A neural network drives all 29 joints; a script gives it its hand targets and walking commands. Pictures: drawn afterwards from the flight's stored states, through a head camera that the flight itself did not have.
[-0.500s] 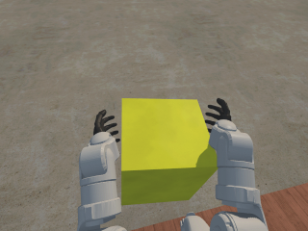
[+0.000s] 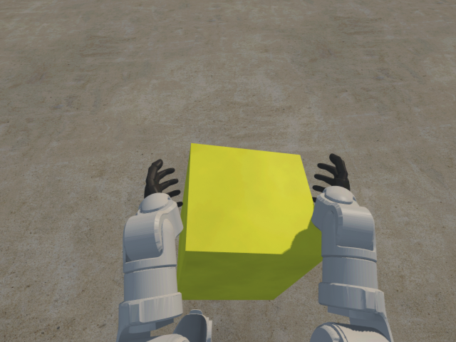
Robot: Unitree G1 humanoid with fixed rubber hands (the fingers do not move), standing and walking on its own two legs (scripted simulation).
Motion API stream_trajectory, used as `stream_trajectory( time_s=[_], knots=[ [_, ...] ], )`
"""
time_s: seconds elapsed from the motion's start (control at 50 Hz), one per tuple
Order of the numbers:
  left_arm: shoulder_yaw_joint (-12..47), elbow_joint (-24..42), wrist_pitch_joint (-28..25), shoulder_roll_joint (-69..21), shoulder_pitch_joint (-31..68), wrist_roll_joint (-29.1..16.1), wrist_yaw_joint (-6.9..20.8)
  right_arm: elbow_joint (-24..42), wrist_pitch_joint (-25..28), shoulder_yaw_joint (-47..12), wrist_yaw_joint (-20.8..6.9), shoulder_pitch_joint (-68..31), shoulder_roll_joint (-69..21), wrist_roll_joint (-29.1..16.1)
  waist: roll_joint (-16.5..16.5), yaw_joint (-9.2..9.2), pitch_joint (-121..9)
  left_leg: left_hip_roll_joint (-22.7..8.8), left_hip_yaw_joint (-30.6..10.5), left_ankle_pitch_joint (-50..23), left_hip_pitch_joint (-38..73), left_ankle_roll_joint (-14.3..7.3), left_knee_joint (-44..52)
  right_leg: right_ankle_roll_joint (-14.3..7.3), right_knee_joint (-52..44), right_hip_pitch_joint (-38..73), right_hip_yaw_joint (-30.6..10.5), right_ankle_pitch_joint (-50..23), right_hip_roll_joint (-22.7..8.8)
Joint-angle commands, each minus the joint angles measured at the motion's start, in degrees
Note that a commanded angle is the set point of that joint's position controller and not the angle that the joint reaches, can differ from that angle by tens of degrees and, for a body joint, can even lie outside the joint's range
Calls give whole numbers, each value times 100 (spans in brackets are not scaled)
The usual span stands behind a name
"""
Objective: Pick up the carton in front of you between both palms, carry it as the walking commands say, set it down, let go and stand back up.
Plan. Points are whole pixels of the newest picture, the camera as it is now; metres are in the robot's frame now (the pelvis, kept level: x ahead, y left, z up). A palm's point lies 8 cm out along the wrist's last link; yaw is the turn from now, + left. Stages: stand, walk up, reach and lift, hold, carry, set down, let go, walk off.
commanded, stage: carry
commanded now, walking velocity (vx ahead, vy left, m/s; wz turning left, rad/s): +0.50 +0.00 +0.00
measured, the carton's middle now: (236, 229) +0.34 +0.03 -0.03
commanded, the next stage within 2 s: none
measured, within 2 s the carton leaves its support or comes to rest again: neither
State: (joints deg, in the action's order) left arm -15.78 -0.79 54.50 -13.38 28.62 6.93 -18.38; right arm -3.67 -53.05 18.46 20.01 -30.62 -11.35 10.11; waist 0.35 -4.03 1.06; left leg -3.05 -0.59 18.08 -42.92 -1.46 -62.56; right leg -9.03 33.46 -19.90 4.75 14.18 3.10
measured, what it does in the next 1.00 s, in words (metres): walks ahead: left foot, then right foot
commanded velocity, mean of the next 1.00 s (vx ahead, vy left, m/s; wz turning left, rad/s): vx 0.50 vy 0.00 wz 0.00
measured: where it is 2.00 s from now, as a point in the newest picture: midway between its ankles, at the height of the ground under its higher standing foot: (239, 156)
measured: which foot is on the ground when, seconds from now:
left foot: up 0.00-0.16, down 0.18-0.76, up 0.78-1.00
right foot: down 0.00-0.20, up 0.22-0.72, down 0.74-1.00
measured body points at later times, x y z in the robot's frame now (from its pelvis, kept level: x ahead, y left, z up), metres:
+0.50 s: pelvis +0.27 +0.06 +0.01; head +0.32 +0.08 +0.46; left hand +0.64 +0.19 +0.10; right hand +0.63 -0.11 +0.12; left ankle +0.27 +0.12 -0.74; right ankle +0.35 -0.10 -0.66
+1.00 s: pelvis +0.55 +0.01 +0.01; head +0.58 +0.00 +0.46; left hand +0.84 +0.17 +0.07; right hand +0.88 -0.11 +0.11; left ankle +0.62 +0.16 -0.69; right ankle +0.54 -0.06 -0.74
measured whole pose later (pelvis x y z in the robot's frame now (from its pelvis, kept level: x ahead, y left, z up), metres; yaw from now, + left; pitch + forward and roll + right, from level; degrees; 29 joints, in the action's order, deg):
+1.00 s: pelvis +0.55 +0.01 +0.01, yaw +1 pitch +5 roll +2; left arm -7.4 11.1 68.1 -8.7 14.6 5.5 -16.1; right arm 14.6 -64.3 5.1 13.4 -19.6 -10.1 5.3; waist 0.0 0.0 -2.4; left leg -4.5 5.3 15.6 -31.8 1.9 -41.8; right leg -3.4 17.6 -12.3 8.6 10.5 -1.3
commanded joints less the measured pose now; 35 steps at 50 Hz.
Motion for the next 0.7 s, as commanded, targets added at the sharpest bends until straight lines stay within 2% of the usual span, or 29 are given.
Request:
stream_trajectory(
  time_s=[0.0,0.06,0.08,0.1,0.12,0.14,0.16,0.18,0.2,0.22,0.24,0.26,0.28,0.32,0.36,0.42,0.46,0.52,0.6,0.62,0.64,0.66,0.68],
  knots=[
    [3835,104,-119,-5044,3810,-1782,1118,300,29,-3688,-1121,-3670,-5050,-1700,651,-136,-2955,195,481,-1131,-106,-22,1446,-367,-498,2705,-1272,-3932,-1170],
    [3755,178,7,-4869,3792,-1747,1084,518,-124,-3690,-1125,-3772,-4798,-1724,737,-184,-2680,429,750,-1853,610,-71,2863,-130,-337,2669,-836,-3806,-960],
    [3716,150,61,-4781,3717,-1705,1054,494,-197,-3652,-1119,-3701,-4710,-1719,766,-81,-2668,530,854,-2068,1203,-113,3338,-7,-163,2473,-670,-3992,-918],
    [3666,109,121,-4693,3669,-1652,1016,386,-269,-3588,-1110,-3518,-4614,-1692,648,194,-2810,650,944,-2387,2170,-158,3842,170,402,2170,-464,-4118,-822],
    [3590,4,190,-4560,3571,-1570,963,267,-346,-3476,-1104,-3358,-4489,-1638,394,541,-3050,375,817,-2747,3454,-231,4052,376,1261,1545,-225,-3430,-709],
    [3503,-57,257,-4423,3522,-1487,908,100,-417,-3324,-1089,-3172,-4303,-1556,-337,718,-3346,-600,-233,-4357,5020,-490,3394,656,2137,147,-237,-1476,-503],
    [3464,-127,347,-4412,3436,-1447,873,-45,-462,-3179,-1049,-3056,-4120,-1474,-1579,692,-3858,-1875,-2277,-5635,6332,-1207,3000,854,3415,-1370,-344,1659,78],
    [3384,-360,451,-4322,3303,-1378,829,-220,-530,-3096,-1012,-2885,-4026,-1423,-1722,799,-4087,-2033,-3239,-4254,6668,-1617,3369,816,4304,-2155,-546,2067,122],
    [3348,-145,434,-4550,3302,-1362,830,54,-544,-3349,-1060,-3102,-4379,-1656,-1120,729,-4052,-1766,-2998,-2829,6741,-1585,3567,676,4415,-2557,-684,1795,-53],
    [3265,-76,451,-4736,3673,-1402,851,349,-514,-3486,-1125,-3667,-4594,-1857,-692,822,-3631,-1566,-2712,-2346,6162,-1318,3688,704,4106,-2574,-649,1556,-274],
    [3163,-150,456,-4897,3780,-1397,869,773,-483,-3593,-1187,-4315,-4735,-2091,-458,808,-3296,-1433,-2354,-2205,5496,-1129,3963,756,3770,-2408,-656,1223,-392],
    [3070,-229,452,-5080,3817,-1396,882,1136,-440,-3704,-1236,-4883,-4864,-2287,-384,716,-3159,-1337,-2154,-2072,5083,-1014,4131,786,3486,-2181,-626,1044,-489],
    [3023,-525,463,-5206,3544,-1293,894,1173,-438,-3795,-1273,-5053,-4914,-2370,-408,664,-3118,-1310,-1951,-1913,4841,-947,4276,791,3266,-2050,-552,928,-549],
    [3104,-516,381,-5330,3454,-1157,925,1043,-392,-3945,-1366,-5038,-5126,-2451,-568,700,-3210,-1214,-1665,-2026,5009,-931,4319,822,2921,-2031,-476,738,-521],
    [3284,-85,267,-5295,3890,-1158,926,759,-363,-3971,-1436,-4846,-5323,-2476,-683,743,-3175,-1170,-1427,-2458,5205,-969,4384,892,2626,-2184,-405,508,-560],
    [3454,538,198,-4929,4398,-1200,828,383,-398,-3872,-1446,-4381,-5297,-2463,-622,742,-2957,-1143,-1085,-2847,5328,-995,4531,959,2037,-2378,-280,51,-632],
    [3513,757,243,-4730,4483,-1247,780,46,-486,-3709,-1399,-3830,-5173,-2306,-660,726,-2811,-1059,-843,-3102,5347,-939,4558,954,1500,-2288,-177,-356,-642],
    [3601,668,429,-4559,4115,-1260,807,-331,-653,-3412,-1354,-2985,-5003,-1937,-810,690,-2581,-889,-477,-3601,5468,-812,4474,881,572,-2047,39,-911,-567],
    [3598,321,765,-4821,3456,-1448,979,180,-845,-3325,-1347,-2724,-4905,-1693,-992,637,-2197,-679,0,-4178,5457,-570,4207,796,-681,-1424,501,-1366,-290],
    [3593,198,846,-4942,3251,-1499,1035,413,-886,-3371,-1352,-2752,-4889,-1684,-1003,610,-2202,-650,120,-4517,5367,-485,4003,761,-970,-1021,640,-1464,-208],
    [3578,49,917,-5062,2940,-1532,1090,645,-928,-3456,-1361,-2802,-4891,-1699,-952,504,-2345,-584,350,-4802,5153,-340,3523,719,-1339,-292,831,-1626,-129],
    [3564,-110,978,-5184,2578,-1528,1145,836,-975,-3574,-1375,-2758,-4923,-1715,-804,422,-2653,-476,519,-4526,4627,-125,2885,644,-1364,853,730,-1640,-240],
    [3533,-207,1014,-5313,2227,-1503,1196,1076,-1023,-3721,-1402,-2818,-4971,-1758,-250,271,-3055,-345,578,-3082,3380,129,1889,408,-1075,2372,-293,-1889,-989]
  ],
)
